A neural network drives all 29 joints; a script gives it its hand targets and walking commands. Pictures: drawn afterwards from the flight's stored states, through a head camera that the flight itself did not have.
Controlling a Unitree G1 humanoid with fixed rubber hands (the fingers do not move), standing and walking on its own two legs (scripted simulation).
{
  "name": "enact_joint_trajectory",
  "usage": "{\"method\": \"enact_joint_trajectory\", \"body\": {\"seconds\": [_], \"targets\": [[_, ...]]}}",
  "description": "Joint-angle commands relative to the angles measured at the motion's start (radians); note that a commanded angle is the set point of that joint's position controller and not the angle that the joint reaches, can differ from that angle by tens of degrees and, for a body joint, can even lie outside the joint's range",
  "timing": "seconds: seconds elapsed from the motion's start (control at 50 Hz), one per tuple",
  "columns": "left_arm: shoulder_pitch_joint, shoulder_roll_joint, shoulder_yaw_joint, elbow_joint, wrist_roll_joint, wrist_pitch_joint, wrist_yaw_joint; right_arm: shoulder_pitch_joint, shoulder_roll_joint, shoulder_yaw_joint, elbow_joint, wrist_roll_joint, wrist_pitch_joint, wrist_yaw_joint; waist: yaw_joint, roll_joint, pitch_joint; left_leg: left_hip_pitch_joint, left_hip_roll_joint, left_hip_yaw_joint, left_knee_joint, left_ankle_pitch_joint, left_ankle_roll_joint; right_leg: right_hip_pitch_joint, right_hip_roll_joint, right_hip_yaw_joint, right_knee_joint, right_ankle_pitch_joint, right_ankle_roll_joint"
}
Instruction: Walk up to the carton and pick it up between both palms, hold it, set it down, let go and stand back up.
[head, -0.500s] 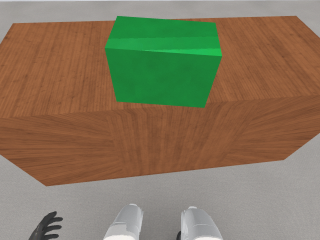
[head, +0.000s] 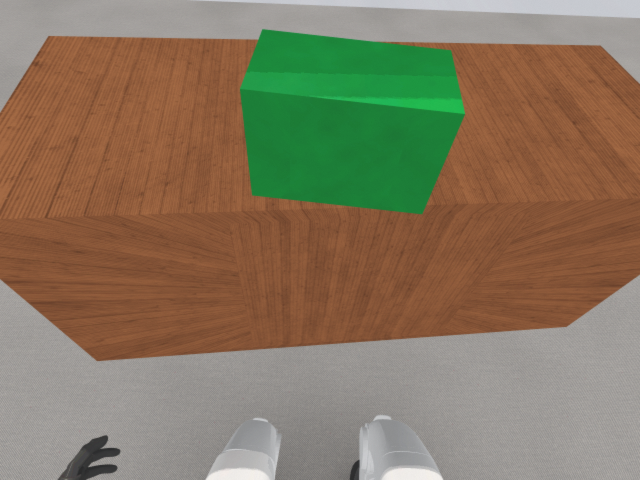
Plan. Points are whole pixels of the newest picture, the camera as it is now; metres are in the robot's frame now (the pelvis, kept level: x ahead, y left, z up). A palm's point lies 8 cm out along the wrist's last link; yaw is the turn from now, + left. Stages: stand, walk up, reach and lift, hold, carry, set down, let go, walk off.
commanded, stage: walk up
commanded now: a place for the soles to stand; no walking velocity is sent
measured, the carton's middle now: (346, 126) +0.63 -0.02 +0.05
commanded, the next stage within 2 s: none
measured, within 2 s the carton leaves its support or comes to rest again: neither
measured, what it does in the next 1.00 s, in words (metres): stands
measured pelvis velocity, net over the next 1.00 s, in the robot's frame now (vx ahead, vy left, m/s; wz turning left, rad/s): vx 0.00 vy -0.01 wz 0.02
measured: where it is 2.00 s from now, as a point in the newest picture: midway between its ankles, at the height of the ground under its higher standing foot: outside the picture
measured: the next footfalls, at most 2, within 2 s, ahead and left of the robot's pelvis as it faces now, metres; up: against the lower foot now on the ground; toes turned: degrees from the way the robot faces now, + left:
none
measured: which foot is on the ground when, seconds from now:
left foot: down 0.00-1.00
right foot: down 0.00-1.00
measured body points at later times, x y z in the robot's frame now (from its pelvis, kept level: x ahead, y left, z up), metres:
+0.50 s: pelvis +0.00 +0.00 +0.00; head +0.03 +0.03 +0.45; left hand +0.11 +0.32 -0.12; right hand +0.06 -0.31 -0.11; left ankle +0.04 +0.16 -0.67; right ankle +0.08 -0.13 -0.67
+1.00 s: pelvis +0.00 -0.01 +0.00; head +0.03 +0.01 +0.45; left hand +0.11 +0.31 -0.12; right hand +0.06 -0.33 -0.11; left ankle +0.03 +0.16 -0.67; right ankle +0.08 -0.13 -0.67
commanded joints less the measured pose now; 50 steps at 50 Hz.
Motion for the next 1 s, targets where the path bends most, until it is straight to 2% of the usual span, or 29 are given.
{"method": "enact_joint_trajectory", "body": {"seconds": [0.0,0.02,0.04,0.06,0.08,0.1,0.14,0.22,0.26,0.28,0.3,0.34,0.4,0.42,0.44,0.46,0.48,0.54,0.58,0.62,0.64,0.7,0.78,0.8,0.82,0.84,0.88,0.94,0.98], "targets": [[-0.136,0.303,0.085,-0.097,0.034,-0.051,0.009,0.120,-0.308,-0.067,-0.032,0.001,-0.028,0.005,-0.023,-0.083,-0.198,0.017,0.027,0.097,-0.068,-0.009,0.055,0.031,-0.274,0.432,-0.521,-0.297,-0.244],[-0.154,0.278,0.077,-0.096,0.036,-0.042,0.007,0.176,-0.296,-0.077,-0.009,-0.004,-0.031,0.003,-0.058,-0.091,-0.205,0.120,0.021,0.089,-0.219,0.057,0.073,-0.027,-0.225,0.341,-0.456,-0.281,-0.187],[-0.150,0.235,0.066,-0.096,0.025,-0.028,0.006,0.228,-0.301,-0.087,0.008,-0.011,-0.035,0.002,-0.082,0.047,-0.215,0.211,0.027,-0.027,-0.408,-0.017,0.102,-0.122,-0.145,0.250,-0.292,-0.293,-0.125],[-0.130,0.182,0.044,-0.095,0.025,-0.019,0.006,0.205,-0.364,-0.090,0.005,-0.027,-0.043,-0.004,-0.080,0.308,-0.154,0.212,0.163,-0.390,-0.666,-0.193,0.144,-0.237,-0.021,0.108,0.003,-0.262,-0.062],[-0.167,0.191,0.036,-0.114,0.025,-0.018,0.015,0.130,-0.442,-0.099,-0.046,-0.031,-0.042,-0.009,-0.086,0.374,-0.074,0.110,0.273,-0.739,-0.842,-0.324,0.195,-0.307,0.036,0.094,0.097,-0.233,-0.037],[-0.180,0.234,0.052,-0.111,0.026,-0.024,0.017,0.082,-0.477,-0.106,-0.060,-0.039,-0.044,-0.015,-0.075,0.245,-0.081,0.082,0.318,-0.865,-0.820,-0.246,0.243,-0.273,0.022,0.163,0.094,-0.232,-0.038],[-0.109,0.249,0.070,-0.063,0.021,-0.038,0.011,-0.009,-0.418,-0.088,-0.078,-0.026,-0.043,-0.020,-0.033,0.217,-0.126,0.112,0.285,-0.672,-0.665,-0.036,0.254,-0.142,0.005,0.129,0.027,-0.206,-0.036],[0.045,0.223,0.087,-0.004,0.029,-0.051,0.001,-0.048,-0.315,-0.059,-0.084,-0.012,-0.029,-0.016,0.053,0.085,-0.213,-0.094,0.144,-0.374,-0.451,0.304,0.139,0.255,0.026,0.112,-0.258,0.004,-0.070],[0.054,0.257,0.099,-0.016,0.030,-0.055,0.004,-0.064,-0.286,-0.054,-0.095,-0.015,-0.021,-0.012,0.068,0.033,-0.244,-0.205,0.035,-0.111,-0.273,0.193,0.060,0.366,-0.106,0.300,-0.428,-0.160,-0.133],[0.066,0.299,0.101,-0.029,0.024,-0.058,0.006,-0.038,-0.272,-0.052,-0.085,-0.002,-0.018,-0.017,0.071,-0.100,-0.300,-0.206,-0.032,0.017,-0.090,0.131,0.043,0.389,-0.220,0.446,-0.554,-0.258,-0.207],[0.046,0.314,0.104,-0.040,0.025,-0.062,0.008,-0.033,-0.290,-0.054,-0.078,-0.007,-0.015,-0.019,0.074,-0.069,-0.268,-0.217,-0.028,0.053,0.032,-0.040,0.033,0.336,-0.319,0.584,-0.623,-0.301,-0.261],[-0.056,0.316,0.089,-0.076,0.030,-0.065,0.015,0.018,-0.321,-0.060,-0.064,-0.003,-0.021,-0.009,0.023,-0.088,-0.205,-0.160,0.011,0.070,0.011,-0.084,0.041,0.210,-0.332,0.561,-0.589,-0.230,-0.287],[-0.126,0.276,0.068,-0.102,0.018,-0.045,0.012,0.184,-0.285,-0.071,-0.018,-0.001,-0.038,0.002,-0.057,-0.038,-0.238,0.166,0.005,0.058,-0.268,0.078,0.081,-0.008,-0.217,0.335,-0.392,-0.099,-0.181],[-0.134,0.238,0.055,-0.098,0.017,-0.034,0.011,0.205,-0.292,-0.077,-0.007,-0.015,-0.044,0.001,-0.081,0.097,-0.196,0.193,0.017,-0.038,-0.456,0.018,0.105,-0.076,-0.119,0.211,-0.239,-0.096,-0.118],[-0.135,0.182,0.041,-0.108,0.021,-0.025,0.012,0.224,-0.355,-0.093,-0.004,-0.033,-0.040,-0.005,-0.085,0.301,-0.175,0.205,0.172,-0.400,-0.654,-0.057,0.157,-0.200,0.007,0.058,0.045,-0.200,-0.047],[-0.171,0.207,0.050,-0.109,0.034,-0.019,0.016,0.129,-0.451,-0.104,-0.042,-0.032,-0.037,-0.011,-0.078,0.294,-0.136,0.088,0.308,-0.730,-0.776,-0.145,0.247,-0.229,0.039,0.103,0.082,-0.237,-0.048],[-0.171,0.243,0.059,-0.113,0.035,-0.027,0.018,0.047,-0.462,-0.106,-0.073,-0.035,-0.042,-0.014,-0.061,0.232,-0.089,0.046,0.320,-0.823,-0.775,-0.132,0.285,-0.222,0.028,0.159,0.088,-0.258,-0.039],[-0.032,0.231,0.074,-0.022,0.022,-0.046,0.002,-0.061,-0.373,-0.075,-0.091,-0.023,-0.038,-0.022,0.028,0.178,-0.135,-0.030,0.220,-0.542,-0.567,0.232,0.224,0.060,0.024,0.085,-0.096,-0.067,-0.051],[0.042,0.232,0.083,-0.002,0.018,-0.056,0.002,-0.066,-0.311,-0.054,-0.097,-0.015,-0.027,-0.014,0.061,0.123,-0.241,-0.105,0.114,-0.273,-0.397,0.395,0.119,0.273,0.003,0.112,-0.286,0.016,-0.067],[0.068,0.290,0.095,-0.023,0.025,-0.066,0.011,-0.048,-0.248,-0.038,-0.090,-0.003,-0.020,-0.014,0.062,-0.077,-0.249,-0.220,-0.030,0.010,-0.107,0.225,0.032,0.365,-0.193,0.409,-0.543,-0.174,-0.157],[0.039,0.312,0.102,-0.030,0.025,-0.065,0.007,-0.021,-0.281,-0.060,-0.082,0.003,-0.015,-0.020,0.063,-0.114,-0.294,-0.216,-0.052,0.052,0.024,-0.059,0.035,0.346,-0.317,0.575,-0.639,-0.255,-0.229],[-0.052,0.305,0.086,-0.075,0.038,-0.069,0.017,0.011,-0.314,-0.055,-0.068,-0.002,-0.019,-0.006,0.035,-0.071,-0.187,-0.174,0.014,0.074,0.046,-0.060,0.034,0.216,-0.321,0.559,-0.630,-0.222,-0.274],[-0.184,0.250,0.059,-0.110,0.021,-0.038,0.012,0.253,-0.284,-0.079,0.004,-0.012,-0.032,0.001,-0.097,0.003,-0.215,0.228,-0.019,0.113,-0.302,0.156,0.059,-0.058,-0.161,0.233,-0.321,-0.078,-0.154],[-0.165,0.207,0.049,-0.108,0.022,-0.025,0.014,0.268,-0.293,-0.080,0.016,-0.021,-0.032,-0.004,-0.097,0.114,-0.185,0.227,0.037,-0.105,-0.508,0.005,0.105,-0.121,-0.064,0.143,-0.104,-0.107,-0.095],[-0.137,0.165,0.039,-0.112,0.014,-0.022,0.017,0.191,-0.389,-0.092,-0.016,-0.034,-0.036,-0.011,-0.075,0.343,-0.150,0.179,0.240,-0.561,-0.727,-0.129,0.168,-0.238,0.040,0.043,0.054,-0.228,-0.044],[-0.160,0.224,0.057,-0.108,0.035,-0.024,0.020,0.093,-0.458,-0.107,-0.054,-0.035,-0.036,-0.012,-0.069,0.293,-0.128,0.092,0.320,-0.783,-0.775,-0.106,0.268,-0.205,0.041,0.144,0.084,-0.272,-0.037],[-0.151,0.254,0.071,-0.091,0.021,-0.036,0.016,-0.016,-0.416,-0.080,-0.079,-0.028,-0.042,-0.019,-0.016,0.169,-0.060,0.020,0.285,-0.714,-0.670,0.078,0.274,-0.129,0.022,0.158,0.041,-0.238,-0.039],[0.020,0.236,0.089,-0.012,0.014,-0.049,0.003,-0.072,-0.342,-0.059,-0.090,-0.018,-0.031,-0.016,0.054,0.244,-0.187,-0.064,0.169,-0.397,-0.485,0.350,0.158,0.196,0.044,0.081,-0.159,-0.004,-0.061],[0.075,0.259,0.101,-0.004,0.016,-0.049,0.007,-0.064,-0.288,-0.045,-0.089,-0.005,-0.027,-0.011,0.082,0.074,-0.265,-0.148,0.077,-0.190,-0.302,0.328,0.069,0.359,-0.049,0.212,-0.363,-0.045,-0.096]]}}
